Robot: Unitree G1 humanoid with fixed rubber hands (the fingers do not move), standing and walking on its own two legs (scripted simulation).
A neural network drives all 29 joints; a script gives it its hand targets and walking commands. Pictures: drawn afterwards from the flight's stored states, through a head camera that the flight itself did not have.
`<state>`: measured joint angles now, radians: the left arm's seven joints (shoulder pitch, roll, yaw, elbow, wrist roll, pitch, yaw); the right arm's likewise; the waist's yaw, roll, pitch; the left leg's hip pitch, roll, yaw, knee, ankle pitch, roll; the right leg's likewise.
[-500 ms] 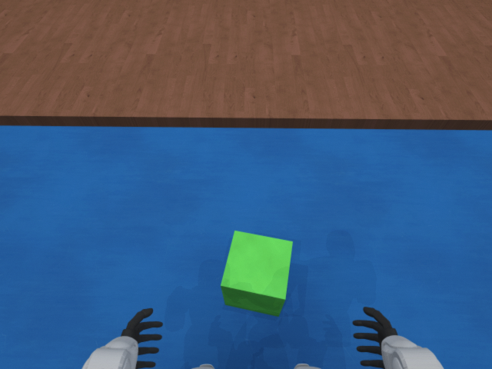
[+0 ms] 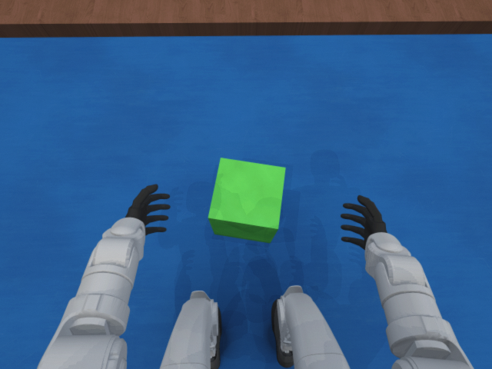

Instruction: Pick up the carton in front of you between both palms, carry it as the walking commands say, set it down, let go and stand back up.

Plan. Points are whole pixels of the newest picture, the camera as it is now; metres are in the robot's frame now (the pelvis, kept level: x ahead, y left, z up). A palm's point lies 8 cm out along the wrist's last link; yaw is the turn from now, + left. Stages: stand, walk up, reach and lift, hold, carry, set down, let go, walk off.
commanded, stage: reach and lift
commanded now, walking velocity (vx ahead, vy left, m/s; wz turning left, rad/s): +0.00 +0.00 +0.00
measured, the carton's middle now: (247, 203) +0.52 -0.02 -0.56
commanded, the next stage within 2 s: none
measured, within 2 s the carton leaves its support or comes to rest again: neither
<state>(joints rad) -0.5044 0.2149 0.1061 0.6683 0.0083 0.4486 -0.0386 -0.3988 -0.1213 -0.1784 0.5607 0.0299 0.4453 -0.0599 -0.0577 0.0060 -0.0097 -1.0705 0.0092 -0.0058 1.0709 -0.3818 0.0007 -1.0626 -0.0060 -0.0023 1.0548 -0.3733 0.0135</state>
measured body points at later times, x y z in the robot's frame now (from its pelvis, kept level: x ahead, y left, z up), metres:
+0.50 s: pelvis -0.01 +0.01 -0.03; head +0.29 +0.01 +0.30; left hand +0.56 +0.17 -0.13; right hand +0.48 -0.22 -0.13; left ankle +0.06 +0.12 -0.65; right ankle +0.07 -0.13 -0.65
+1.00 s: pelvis -0.01 +0.01 -0.15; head +0.35 +0.01 +0.12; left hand +0.56 +0.16 -0.32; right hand +0.49 -0.22 -0.31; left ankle +0.06 +0.12 -0.65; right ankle +0.07 -0.13 -0.65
